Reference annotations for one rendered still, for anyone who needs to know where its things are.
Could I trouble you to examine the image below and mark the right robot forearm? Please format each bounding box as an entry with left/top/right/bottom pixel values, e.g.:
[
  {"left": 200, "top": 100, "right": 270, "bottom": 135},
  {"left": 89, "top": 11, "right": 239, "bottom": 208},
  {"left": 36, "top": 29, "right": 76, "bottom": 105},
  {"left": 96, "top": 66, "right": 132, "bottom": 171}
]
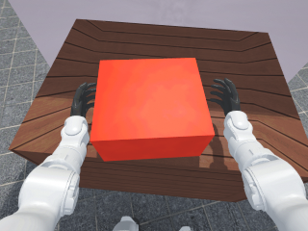
[{"left": 223, "top": 111, "right": 306, "bottom": 198}]

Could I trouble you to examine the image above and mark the robot left thigh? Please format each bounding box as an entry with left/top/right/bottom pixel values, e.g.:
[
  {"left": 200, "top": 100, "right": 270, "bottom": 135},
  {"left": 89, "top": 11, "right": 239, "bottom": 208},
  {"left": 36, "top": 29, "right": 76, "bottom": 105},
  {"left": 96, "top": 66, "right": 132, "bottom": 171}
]
[{"left": 113, "top": 220, "right": 139, "bottom": 231}]

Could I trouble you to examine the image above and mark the right robot upper arm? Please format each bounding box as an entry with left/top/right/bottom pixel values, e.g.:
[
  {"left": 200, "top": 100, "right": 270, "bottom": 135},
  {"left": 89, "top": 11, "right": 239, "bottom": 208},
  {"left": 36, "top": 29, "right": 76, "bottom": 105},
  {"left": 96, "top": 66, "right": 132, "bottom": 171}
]
[{"left": 242, "top": 159, "right": 308, "bottom": 231}]

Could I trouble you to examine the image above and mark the left robot upper arm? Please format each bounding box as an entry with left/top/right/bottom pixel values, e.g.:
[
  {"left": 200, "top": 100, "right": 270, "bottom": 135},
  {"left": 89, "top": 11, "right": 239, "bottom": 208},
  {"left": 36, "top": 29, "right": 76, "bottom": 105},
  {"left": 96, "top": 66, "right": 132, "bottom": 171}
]
[{"left": 0, "top": 166, "right": 80, "bottom": 231}]

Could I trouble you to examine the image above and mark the carton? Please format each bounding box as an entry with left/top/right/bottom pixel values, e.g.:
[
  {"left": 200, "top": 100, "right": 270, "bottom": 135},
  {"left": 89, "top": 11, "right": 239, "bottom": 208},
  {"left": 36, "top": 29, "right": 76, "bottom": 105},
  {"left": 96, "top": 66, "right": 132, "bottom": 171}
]
[{"left": 90, "top": 58, "right": 215, "bottom": 162}]

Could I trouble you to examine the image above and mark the robot right hand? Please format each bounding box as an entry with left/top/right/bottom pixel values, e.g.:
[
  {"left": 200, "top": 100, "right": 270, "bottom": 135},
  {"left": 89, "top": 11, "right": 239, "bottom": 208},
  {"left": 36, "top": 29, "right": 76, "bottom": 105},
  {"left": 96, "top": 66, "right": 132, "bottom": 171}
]
[{"left": 209, "top": 77, "right": 241, "bottom": 116}]

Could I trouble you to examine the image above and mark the left robot shin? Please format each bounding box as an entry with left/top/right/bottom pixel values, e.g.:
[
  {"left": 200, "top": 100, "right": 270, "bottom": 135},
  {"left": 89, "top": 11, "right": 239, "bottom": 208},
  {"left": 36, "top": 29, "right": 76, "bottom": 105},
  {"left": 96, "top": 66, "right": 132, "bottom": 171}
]
[{"left": 121, "top": 216, "right": 134, "bottom": 222}]

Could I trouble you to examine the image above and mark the pedestal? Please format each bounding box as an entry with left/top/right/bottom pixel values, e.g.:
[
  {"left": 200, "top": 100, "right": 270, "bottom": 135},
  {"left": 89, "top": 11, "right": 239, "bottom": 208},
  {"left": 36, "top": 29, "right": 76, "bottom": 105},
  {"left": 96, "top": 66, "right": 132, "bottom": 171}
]
[{"left": 9, "top": 18, "right": 308, "bottom": 202}]

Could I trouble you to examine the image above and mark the left robot forearm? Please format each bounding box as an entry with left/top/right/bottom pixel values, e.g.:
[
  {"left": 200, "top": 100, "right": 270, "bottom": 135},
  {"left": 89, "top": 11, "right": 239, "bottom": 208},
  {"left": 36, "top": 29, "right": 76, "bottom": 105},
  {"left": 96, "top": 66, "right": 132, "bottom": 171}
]
[{"left": 18, "top": 115, "right": 90, "bottom": 209}]

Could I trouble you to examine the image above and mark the robot left hand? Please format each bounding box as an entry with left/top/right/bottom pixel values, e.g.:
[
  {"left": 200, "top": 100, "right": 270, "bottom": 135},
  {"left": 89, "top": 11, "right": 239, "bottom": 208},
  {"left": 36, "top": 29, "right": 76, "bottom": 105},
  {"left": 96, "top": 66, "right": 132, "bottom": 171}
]
[{"left": 70, "top": 82, "right": 97, "bottom": 118}]

